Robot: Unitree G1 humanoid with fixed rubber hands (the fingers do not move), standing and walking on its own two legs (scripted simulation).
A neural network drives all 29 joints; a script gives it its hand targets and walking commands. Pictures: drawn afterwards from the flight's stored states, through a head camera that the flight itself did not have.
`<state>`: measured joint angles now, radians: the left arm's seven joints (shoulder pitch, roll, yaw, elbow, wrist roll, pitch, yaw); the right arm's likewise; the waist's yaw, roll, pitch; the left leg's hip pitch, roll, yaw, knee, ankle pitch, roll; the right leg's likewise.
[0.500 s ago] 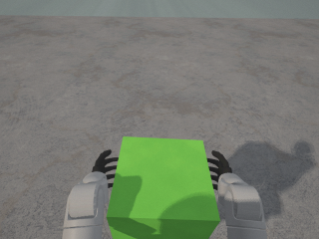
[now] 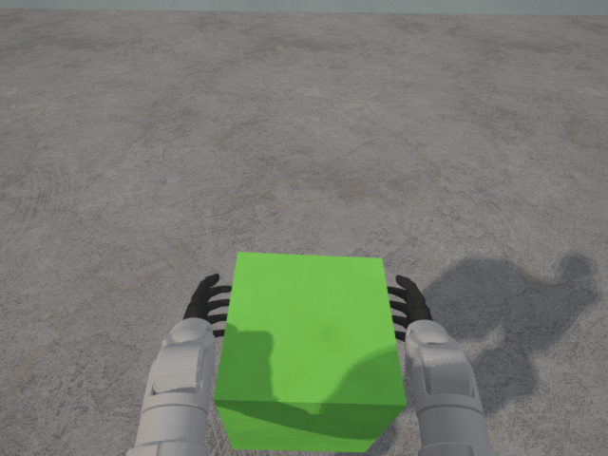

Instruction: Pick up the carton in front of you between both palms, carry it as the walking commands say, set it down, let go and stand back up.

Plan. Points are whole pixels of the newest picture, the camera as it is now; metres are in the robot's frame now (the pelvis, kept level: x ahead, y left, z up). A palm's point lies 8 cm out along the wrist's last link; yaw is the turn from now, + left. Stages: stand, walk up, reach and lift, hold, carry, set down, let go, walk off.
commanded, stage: carry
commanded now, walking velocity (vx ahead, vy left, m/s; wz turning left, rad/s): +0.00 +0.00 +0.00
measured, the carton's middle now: (304, 357) +0.30 +0.00 -0.05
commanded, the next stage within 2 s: hold in 0.36 s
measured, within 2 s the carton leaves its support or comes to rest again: neither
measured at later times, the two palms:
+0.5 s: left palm (204, 335) +0.28 +0.14 +0.04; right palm (431, 341) +0.27 -0.16 +0.04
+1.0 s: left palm (231, 339) +0.33 +0.12 -0.05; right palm (422, 358) +0.30 -0.18 -0.05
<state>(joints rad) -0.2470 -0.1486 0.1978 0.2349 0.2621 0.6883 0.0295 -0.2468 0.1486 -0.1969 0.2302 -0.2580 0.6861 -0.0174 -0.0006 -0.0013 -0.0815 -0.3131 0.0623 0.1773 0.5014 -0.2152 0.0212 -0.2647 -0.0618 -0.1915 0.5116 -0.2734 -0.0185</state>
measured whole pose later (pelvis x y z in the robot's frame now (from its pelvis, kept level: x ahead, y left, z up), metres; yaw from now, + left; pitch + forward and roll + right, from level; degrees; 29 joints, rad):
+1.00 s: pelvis -0.06 +0.01 -0.03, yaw -7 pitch +5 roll +0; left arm -0.67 -0.18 0.58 0.61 0.50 0.39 -0.03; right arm -0.68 0.19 -0.58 0.62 -0.49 0.38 0.04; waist 0.01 -0.01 0.17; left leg -0.59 -0.01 0.01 0.77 -0.27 0.01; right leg -0.58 0.02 0.00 0.78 -0.28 -0.02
